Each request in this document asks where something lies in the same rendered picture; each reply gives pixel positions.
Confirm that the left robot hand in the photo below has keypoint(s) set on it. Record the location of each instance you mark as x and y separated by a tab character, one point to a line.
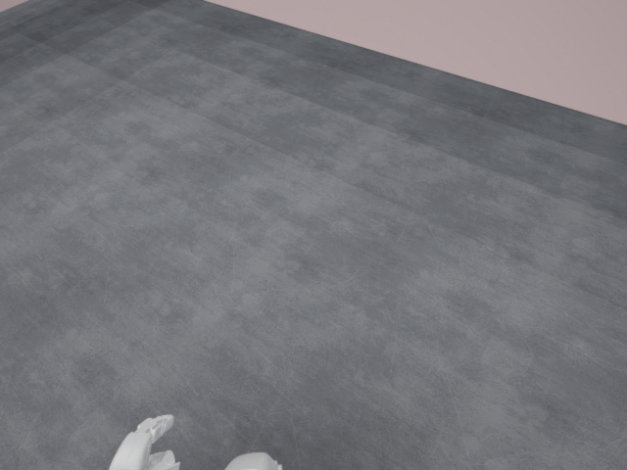
134	452

